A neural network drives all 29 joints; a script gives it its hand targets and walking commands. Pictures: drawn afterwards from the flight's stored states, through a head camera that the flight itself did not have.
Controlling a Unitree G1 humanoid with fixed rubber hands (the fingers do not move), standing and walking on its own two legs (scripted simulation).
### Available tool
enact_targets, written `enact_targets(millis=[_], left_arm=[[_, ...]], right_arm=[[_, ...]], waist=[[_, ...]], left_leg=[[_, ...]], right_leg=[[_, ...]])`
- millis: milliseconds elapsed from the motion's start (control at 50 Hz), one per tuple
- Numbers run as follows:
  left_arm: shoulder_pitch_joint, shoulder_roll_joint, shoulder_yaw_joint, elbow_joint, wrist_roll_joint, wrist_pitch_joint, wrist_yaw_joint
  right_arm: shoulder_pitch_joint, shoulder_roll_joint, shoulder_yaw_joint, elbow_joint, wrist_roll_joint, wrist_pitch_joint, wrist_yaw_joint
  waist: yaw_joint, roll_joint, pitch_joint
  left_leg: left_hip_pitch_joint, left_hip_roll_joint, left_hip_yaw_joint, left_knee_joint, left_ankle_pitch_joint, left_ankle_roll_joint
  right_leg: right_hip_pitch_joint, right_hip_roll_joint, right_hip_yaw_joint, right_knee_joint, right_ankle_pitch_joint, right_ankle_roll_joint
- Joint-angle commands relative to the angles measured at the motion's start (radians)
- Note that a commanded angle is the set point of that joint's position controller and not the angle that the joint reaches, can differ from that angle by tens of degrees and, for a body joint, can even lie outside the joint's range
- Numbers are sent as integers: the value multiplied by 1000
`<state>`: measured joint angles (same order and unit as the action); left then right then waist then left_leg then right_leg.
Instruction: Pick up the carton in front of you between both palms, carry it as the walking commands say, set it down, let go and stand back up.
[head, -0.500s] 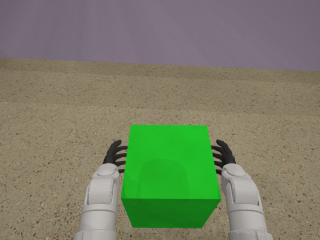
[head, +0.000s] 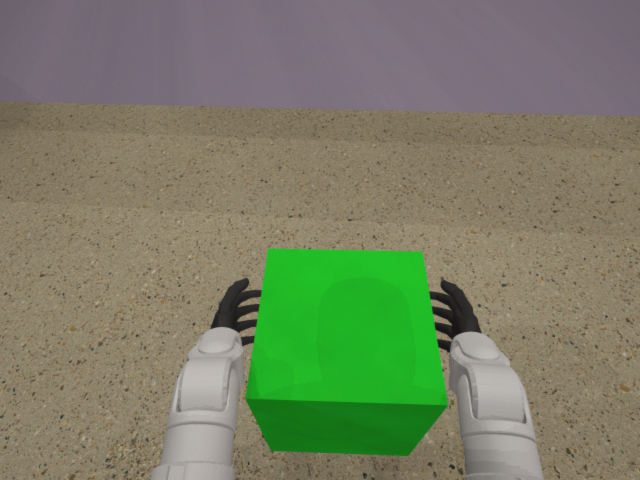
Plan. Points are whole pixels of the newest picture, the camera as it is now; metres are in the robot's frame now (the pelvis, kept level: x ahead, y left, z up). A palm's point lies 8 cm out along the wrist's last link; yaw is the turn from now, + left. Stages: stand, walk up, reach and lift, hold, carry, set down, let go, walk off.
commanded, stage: carry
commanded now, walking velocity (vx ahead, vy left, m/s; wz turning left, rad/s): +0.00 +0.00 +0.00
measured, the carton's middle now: (341, 357) +0.29 +0.00 -0.07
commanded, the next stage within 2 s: hold in 1.90 s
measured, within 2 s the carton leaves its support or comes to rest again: neither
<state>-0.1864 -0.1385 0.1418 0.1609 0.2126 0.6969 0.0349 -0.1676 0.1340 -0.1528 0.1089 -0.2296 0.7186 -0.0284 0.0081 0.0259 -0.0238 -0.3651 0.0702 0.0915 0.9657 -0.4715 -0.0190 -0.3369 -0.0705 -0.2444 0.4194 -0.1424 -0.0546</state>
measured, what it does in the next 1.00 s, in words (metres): walks ahead: left foot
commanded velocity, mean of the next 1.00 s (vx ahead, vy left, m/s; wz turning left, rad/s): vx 0.00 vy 0.00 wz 0.00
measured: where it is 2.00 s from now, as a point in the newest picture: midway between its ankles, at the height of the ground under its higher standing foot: outside the picture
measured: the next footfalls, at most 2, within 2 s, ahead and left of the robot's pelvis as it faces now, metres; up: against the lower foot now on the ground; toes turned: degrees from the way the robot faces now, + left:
left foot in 0.20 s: +0.18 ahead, +0.14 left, +0.00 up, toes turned -12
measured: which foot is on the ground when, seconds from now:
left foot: up 0.00-0.18, down 0.20-1.00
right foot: down 0.00-1.00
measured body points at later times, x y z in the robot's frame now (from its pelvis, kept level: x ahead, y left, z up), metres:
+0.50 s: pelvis +0.14 +0.02 -0.01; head +0.14 +0.02 +0.44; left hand +0.45 +0.15 +0.02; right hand +0.44 -0.15 +0.02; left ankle +0.15 +0.12 -0.74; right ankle +0.05 -0.09 -0.74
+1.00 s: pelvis +0.12 +0.01 -0.01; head +0.10 +0.01 +0.44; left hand +0.42 +0.15 +0.02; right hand +0.41 -0.15 +0.02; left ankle +0.15 +0.12 -0.74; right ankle +0.05 -0.08 -0.74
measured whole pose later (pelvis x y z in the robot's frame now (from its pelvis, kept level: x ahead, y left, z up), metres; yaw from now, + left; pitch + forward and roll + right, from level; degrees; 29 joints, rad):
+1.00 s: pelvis +0.12 +0.01 -0.01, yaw -3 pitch +2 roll +0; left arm -0.17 -0.14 0.15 0.14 0.22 0.74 0.03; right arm -0.18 0.14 -0.15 0.14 -0.22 0.73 -0.03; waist 0.00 0.00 -0.10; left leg -0.31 0.08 0.21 0.54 -0.26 0.02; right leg -0.16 -0.07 -0.19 0.51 -0.38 0.01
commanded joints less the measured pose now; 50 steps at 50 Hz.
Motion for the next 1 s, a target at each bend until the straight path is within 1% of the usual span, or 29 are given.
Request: enact_targets(millis=[0, 40, 80, 100, 120, 140, 160, 180, 200, 220, 240, 260, 280, 300, 340, 380, 440, 480, 580, 640, 720, 820, 980], left_arm=[[-383, -914, -576, -125, -266, -72, -243], [-395, -913, -607, -163, -281, -85, -242], [-386, -899, -635, -204, -292, -80, -237], [-383, -887, -647, -230, -297, -71, -233], [-374, -870, -649, -243, -295, -58, -227], [-360, -848, -642, -246, -286, -43, -222], [-342, -820, -628, -241, -271, -26, -217], [-324, -791, -607, -225, -251, -11, -211], [-305, -762, -587, -212, -232, 3, -204], [-308, -750, -565, -198, -216, 16, -199], [-331, -740, -543, -178, -208, 23, -197], [-341, -737, -524, -146, -195, 24, -199], [-354, -748, -523, -127, -194, 20, -202], [-372, -769, -531, -119, -202, 14, -206], [-396, -809, -549, -113, -220, 6, -214], [-406, -836, -556, -110, -229, 1, -219], [-400, -854, -558, -111, -234, -1, -223], [-393, -858, -561, -118, -236, -2, -223], [-383, -854, -569, -141, -239, -5, -220], [-378, -846, -569, -146, -236, -4, -218], [-380, -837, -564, -141, -232, -4, -218], [-409, -841, -563, -137, -235, -5, -218], [-432, -855, -544, -98, -228, 0, -225]], right_arm=[[-402, 918, 641, -95, 262, -80, 213], [-395, 920, 666, -127, 268, -93, 204], [-400, 906, 696, -177, 282, -89, 195], [-405, 893, 708, -204, 288, -79, 190], [-395, 878, 708, -216, 287, -65, 186], [-380, 858, 697, -217, 280, -50, 184], [-366, 833, 677, -208, 271, -34, 183], [-355, 809, 650, -190, 262, -17, 183], [-337, 781, 620, -163, 251, -2, 184], [-331, 765, 582, -136, 237, 1, 187], [-319, 758, 539, -83, 223, 3, 188], [-307, 762, 503, -42, 210, 0, 190], [-305, 770, 485, -16, 202, -6, 193], [-318, 785, 482, -1, 201, -12, 198], [-349, 825, 496, 3, 213, -20, 206], [-374, 850, 513, -7, 222, -25, 211], [-395, 868, 540, -32, 234, -27, 215], [-402, 873, 558, -51, 243, -28, 215], [-406, 871, 585, -81, 255, -29, 214], [-398, 864, 585, -84, 253, -28, 211], [-387, 855, 573, -75, 244, -25, 208], [-410, 857, 565, -68, 242, -25, 207], [-433, 868, 542, -28, 233, -20, 215]], waist=[[4, -130, -378], [0, -163, -390], [4, -185, -398], [7, -192, -398], [4, -184, -390], [-1, -166, -375], [-2, -142, -357], [-3, -108, -360], [2, -17, -368], [1, 57, -371], [-4, 92, -345], [-4, 79, -323], [-5, 56, -317], [-5, 47, -318], [-6, 29, -345], [-6, 14, -363], [-7, -5, -381], [-6, -16, -389], [-4, -36, -392], [-5, -39, -386], [-6, -40, -372], [-7, -33, -333], [-7, -28, -292]], left_leg=[[-90, 26, -27, -156, 58, 8], [-27, 3, 9, -282, 99, 2], [25, -6, 44, -370, 197, 2], [49, -6, 57, -405, 250, 4], [88, -4, 72, -463, 325, 6], [146, 3, 84, -557, 442, 8], [200, 22, 81, -618, 528, 8], [280, 84, 45, -609, 592, 13], [337, 166, -19, -541, 845, 30], [326, 191, -34, -504, 883, 64], [276, 181, -46, -520, 838, 62], [251, 165, -35, -523, 854, 55], [251, 154, -24, -506, 886, 54], [250, 146, -13, -481, 918, 52], [274, 135, -2, -452, 960, 53], [287, 129, 2, -435, 992, 56], [292, 124, 7, -417, 1012, 58], [287, 119, 12, -409, 1001, 56], [260, 102, 27, -403, 909, 46], [252, 99, 32, -403, 857, 42], [238, 101, 32, -401, 781, 44], [228, 108, 24, -430, 707, 44], [206, 110, 11, -475, 586, 42]], right_leg=[[419, -257, 220, -120, 572, -53], [396, -228, 150, -106, 570, -58], [379, -214, 114, -87, 552, -53], [366, -207, 103, -73, 520, -48], [342, -194, 87, -52, 464, -38], [307, -178, 72, -28, 393, -19], [271, -160, 72, -4, 306, 5], [210, -155, 77, 27, 215, 25], [148, -121, 74, 63, 89, 52], [156, -92, 108, 24, 52, 73], [189, -89, 115, 32, 38, 79], [202, -95, 117, 46, 89, 80], [206, -96, 119, 60, 156, 81], [207, -98, 116, 67, 223, 82], [206, -97, 116, 77, 287, 86], [207, -91, 113, 87, 315, 90], [214, -85, 111, 97, 344, 91], [226, -84, 112, 99, 373, 91], [256, -94, 114, 96, 448, 87], [259, -100, 116, 92, 455, 82], [250, -106, 118, 84, 408, 75], [215, -104, 123, 57, 277, 69], [181, -103, 136, 16, 124, 57]])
